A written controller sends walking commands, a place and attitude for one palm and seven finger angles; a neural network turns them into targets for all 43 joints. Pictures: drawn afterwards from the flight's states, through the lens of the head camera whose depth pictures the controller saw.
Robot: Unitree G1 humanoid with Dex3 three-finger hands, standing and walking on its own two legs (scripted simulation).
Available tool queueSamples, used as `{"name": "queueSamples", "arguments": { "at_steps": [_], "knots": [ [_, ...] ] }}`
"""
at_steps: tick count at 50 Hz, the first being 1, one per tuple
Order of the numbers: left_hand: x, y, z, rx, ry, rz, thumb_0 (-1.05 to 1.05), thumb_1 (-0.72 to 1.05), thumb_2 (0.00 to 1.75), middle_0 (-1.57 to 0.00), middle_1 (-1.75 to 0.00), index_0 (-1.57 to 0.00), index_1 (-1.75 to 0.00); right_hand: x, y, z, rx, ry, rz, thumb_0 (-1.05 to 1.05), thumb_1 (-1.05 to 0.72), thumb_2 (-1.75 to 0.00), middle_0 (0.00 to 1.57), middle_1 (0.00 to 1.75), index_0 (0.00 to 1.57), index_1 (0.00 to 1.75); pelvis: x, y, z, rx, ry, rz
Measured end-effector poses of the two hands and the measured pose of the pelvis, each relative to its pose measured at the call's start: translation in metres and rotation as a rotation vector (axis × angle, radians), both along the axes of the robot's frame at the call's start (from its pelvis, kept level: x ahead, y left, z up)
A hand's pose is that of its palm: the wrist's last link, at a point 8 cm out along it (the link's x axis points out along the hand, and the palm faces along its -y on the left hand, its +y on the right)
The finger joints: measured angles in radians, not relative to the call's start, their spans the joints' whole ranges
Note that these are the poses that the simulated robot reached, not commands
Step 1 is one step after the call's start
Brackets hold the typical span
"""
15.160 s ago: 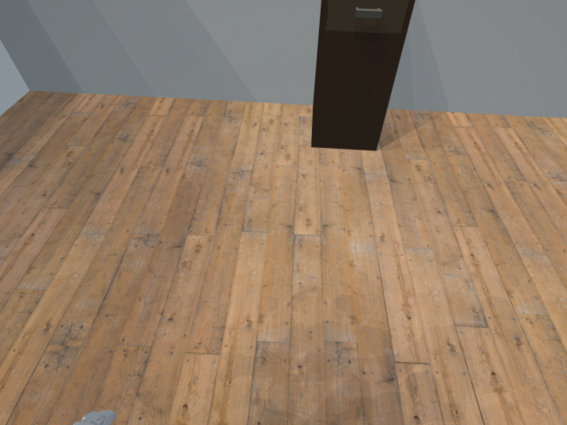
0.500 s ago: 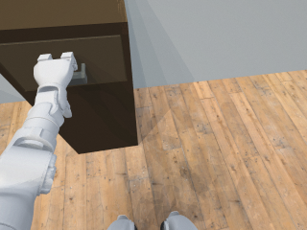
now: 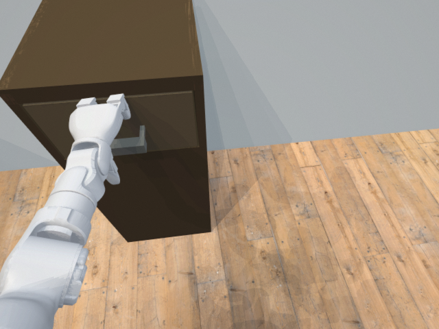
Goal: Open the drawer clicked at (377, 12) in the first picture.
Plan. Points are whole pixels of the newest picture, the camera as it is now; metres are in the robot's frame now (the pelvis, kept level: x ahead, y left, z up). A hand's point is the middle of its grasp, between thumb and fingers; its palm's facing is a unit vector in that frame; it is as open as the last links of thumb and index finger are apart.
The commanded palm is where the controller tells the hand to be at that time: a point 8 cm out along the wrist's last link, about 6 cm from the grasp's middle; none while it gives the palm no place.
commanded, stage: lift the fingers back up to retry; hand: left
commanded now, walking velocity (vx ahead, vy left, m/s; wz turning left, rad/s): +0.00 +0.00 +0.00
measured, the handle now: (121, 139) +0.52 +0.21 +0.00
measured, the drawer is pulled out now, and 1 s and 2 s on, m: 0.00 0.00 0.00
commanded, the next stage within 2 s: re-aim the fingers above the handle in 0.16 s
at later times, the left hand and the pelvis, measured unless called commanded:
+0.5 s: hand (105, 143) +0.46 +0.21 +0.06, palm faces -0.03 -0.03 -1.00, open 13.8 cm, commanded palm +0.44 +0.21 +0.12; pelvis +0.00 -0.02 +0.00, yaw +1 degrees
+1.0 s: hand (102, 146) +0.45 +0.21 +0.06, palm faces -0.06 -0.02 -1.00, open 13.8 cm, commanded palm +0.44 +0.21 +0.12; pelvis +0.00 -0.02 +0.01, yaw +0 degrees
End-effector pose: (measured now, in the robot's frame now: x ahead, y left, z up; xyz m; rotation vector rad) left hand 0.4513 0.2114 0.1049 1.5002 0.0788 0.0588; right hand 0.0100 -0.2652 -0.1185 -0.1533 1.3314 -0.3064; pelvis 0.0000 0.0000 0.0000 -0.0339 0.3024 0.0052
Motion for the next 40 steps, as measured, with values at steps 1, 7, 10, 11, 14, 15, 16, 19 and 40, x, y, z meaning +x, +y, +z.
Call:
{"name": "queueSamples", "arguments": {
  "at_steps": [1,7,10,11,14,15,16,19,40],
  "knots": [
    [-0.001,-0.001,0.004,0.001,-0.008,-0.002,0.0,-0.49,0.3,-0.34,-1.22,-0.34,-1.21,0.005,0.001,0.0,0.006,-0.009,0.004,0.01,-0.9,-0.9,0.2,0.3,0.21,0.3,0.002,0.0,0.001,0.001,-0.005,0.0],
    [-0.007,0.001,0.01,0.022,0.017,0.025,0.0,-0.49,0.3,-0.33,-1.21,-0.33,-1.21,0.039,0.003,0.0,0.037,-0.065,0.039,0.01,-0.91,-0.9,0.2,0.3,0.21,0.3,0.006,-0.003,0.005,0.009,-0.032,0.001],
    [-0.012,0.0,0.008,0.021,0.043,0.021,0.0,-0.49,0.3,-0.32,-1.21,-0.32,-1.21,0.053,0.002,0.001,0.038,-0.096,0.056,0.01,-0.9,-0.9,0.2,0.3,0.21,0.3,0.006,-0.005,0.005,0.012,-0.041,0.004],
    [-0.014,0.0,0.007,0.021,0.047,0.016,0.0,-0.49,0.3,-0.32,-1.21,-0.32,-1.21,0.057,0.001,0.002,0.036,-0.104,0.061,0.01,-0.9,-0.9,0.2,0.3,0.21,0.3,0.006,-0.006,0.006,0.013,-0.044,0.006],
    [-0.018,-0.001,0.006,0.02,0.044,-0.002,0.0,-0.49,0.3,-0.32,-1.2,-0.32,-1.21,0.065,-0.002,0.003,0.026,-0.124,0.075,0.01,-0.9,-0.9,0.2,0.3,0.21,0.3,0.005,-0.009,0.005,0.016,-0.047,0.01],
    [-0.018,-0.001,0.006,0.023,0.04,-0.006,0.0,-0.49,0.3,-0.32,-1.2,-0.32,-1.21,0.067,-0.003,0.004,0.022,-0.127,0.078,0.01,-0.9,-0.9,0.2,0.3,0.21,0.3,0.004,-0.01,0.005,0.016,-0.048,0.012],
    [-0.019,-0.002,0.006,0.025,0.034,-0.008,0.0,-0.49,0.3,-0.32,-1.2,-0.32,-1.21,0.067,-0.004,0.004,0.019,-0.129,0.082,0.01,-0.9,-0.9,0.2,0.3,0.21,0.3,0.004,-0.011,0.005,0.017,-0.047,0.013],
    [-0.018,-0.001,0.007,0.029,0.018,-0.003,0.0,-0.49,0.3,-0.32,-1.2,-0.32,-1.21,0.067,-0.009,0.004,0.009,-0.126,0.086,0.01,-0.9,-0.9,0.2,0.3,0.21,0.3,0.002,-0.014,0.004,0.019,-0.044,0.016],
    [-0.008,-0.018,0.008,0.037,0.016,0.006,0.0,-0.49,0.3,-0.32,-1.2,-0.32,-1.2,0.005,-0.022,-0.001,0.01,-0.019,-0.016,0.01,-0.91,-0.9,0.2,0.3,0.2,0.3,-0.001,-0.021,0.005,0.026,-0.035,-0.012]
  ]
}}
